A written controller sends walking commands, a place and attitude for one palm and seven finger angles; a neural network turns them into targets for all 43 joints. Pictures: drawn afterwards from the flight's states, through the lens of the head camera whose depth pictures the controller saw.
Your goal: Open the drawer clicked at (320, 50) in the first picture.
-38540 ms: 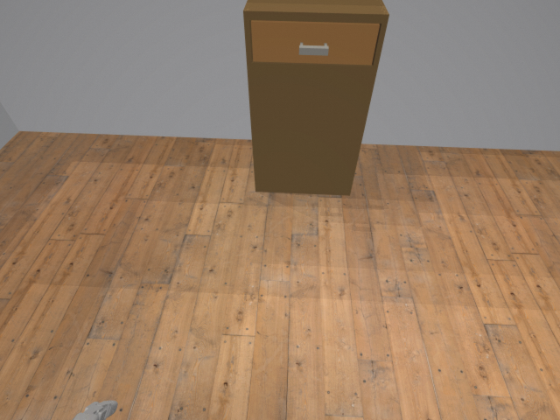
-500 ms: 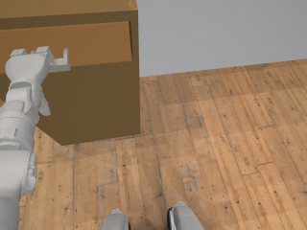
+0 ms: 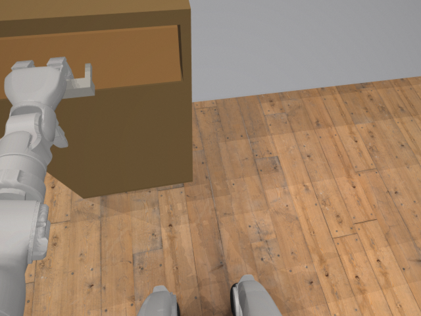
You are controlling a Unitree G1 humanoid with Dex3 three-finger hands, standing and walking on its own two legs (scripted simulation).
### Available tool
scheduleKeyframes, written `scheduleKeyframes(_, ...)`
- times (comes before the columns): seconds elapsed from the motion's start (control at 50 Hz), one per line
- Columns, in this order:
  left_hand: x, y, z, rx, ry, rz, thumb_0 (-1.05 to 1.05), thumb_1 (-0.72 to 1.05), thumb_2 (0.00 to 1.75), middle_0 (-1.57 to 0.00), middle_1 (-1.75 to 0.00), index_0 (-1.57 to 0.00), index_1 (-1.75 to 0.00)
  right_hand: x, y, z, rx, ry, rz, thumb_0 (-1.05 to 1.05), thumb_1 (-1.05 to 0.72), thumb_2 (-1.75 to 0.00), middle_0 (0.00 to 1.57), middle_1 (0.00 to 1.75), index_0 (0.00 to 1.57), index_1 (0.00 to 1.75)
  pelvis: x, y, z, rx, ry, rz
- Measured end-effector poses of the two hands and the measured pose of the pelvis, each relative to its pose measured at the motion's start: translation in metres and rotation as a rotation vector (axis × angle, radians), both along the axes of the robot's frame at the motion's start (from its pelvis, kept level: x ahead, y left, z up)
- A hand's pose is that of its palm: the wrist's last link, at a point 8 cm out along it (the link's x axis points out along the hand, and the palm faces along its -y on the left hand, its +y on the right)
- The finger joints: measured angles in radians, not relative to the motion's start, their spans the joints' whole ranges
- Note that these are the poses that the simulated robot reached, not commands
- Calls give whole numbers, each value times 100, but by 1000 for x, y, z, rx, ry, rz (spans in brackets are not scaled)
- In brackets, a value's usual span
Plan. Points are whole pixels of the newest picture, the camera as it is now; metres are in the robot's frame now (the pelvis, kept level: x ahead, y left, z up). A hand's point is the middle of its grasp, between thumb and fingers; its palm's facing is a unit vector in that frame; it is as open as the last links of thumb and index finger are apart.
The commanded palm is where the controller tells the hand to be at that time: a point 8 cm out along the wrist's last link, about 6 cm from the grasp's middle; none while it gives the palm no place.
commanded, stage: close the thumb around the handle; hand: left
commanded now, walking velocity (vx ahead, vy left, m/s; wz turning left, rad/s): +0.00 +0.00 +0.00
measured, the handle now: (64, 80) +0.56 +0.25 +0.05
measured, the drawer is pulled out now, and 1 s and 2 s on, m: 0.00 0.02 0.14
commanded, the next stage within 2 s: pull the drawer open in 0.52 s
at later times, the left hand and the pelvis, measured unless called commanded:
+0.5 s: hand (52, 109) +0.51 +0.27 +0.03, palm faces -0.07 +0.00 -1.00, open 5.7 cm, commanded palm +0.49 +0.26 +0.08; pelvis +0.01 +0.00 +0.00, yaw +0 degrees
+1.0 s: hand (52, 118) +0.49 +0.27 +0.03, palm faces -0.06 -0.03 -1.00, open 5.8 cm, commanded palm +0.45 +0.26 +0.08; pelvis +0.03 +0.00 +0.01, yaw -2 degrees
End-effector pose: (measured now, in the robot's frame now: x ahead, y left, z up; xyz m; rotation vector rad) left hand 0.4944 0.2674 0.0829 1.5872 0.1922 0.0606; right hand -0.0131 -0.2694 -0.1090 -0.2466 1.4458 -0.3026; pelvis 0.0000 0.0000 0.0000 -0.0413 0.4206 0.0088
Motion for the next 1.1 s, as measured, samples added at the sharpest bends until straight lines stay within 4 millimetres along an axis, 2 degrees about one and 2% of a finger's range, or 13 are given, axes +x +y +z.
scheduleKeyframes(0.44,-6,1,-1,-10,-14,-13,0,70,82,-39,-132,-40,-133,21,-5,3,-1,-21,12,1,-90,-90,20,30,21,30,10,0,4,-2,-13,-1)
scheduleKeyframes(0.86,-13,1,-3,-31,-22,-12,1,73,82,-38,-134,-35,-135,24,-2,6,11,-25,-15,1,-90,-90,20,30,20,30,18,2,8,0,-26,-24)
scheduleKeyframes(0.98,-24,0,-3,-41,-25,-18,1,73,81,-38,-135,-35,-135,39,1,7,25,-57,-18,1,-90,-90,20,30,20,30,25,4,13,2,-45,-30)
scheduleKeyframes(1.1,-39,-1,-3,-44,-34,-25,0,73,82,-38,-135,-35,-135,64,4,9,37,-118,-2,1,-90,-90,20,30,20,30,30,5,17,2,-66,-29)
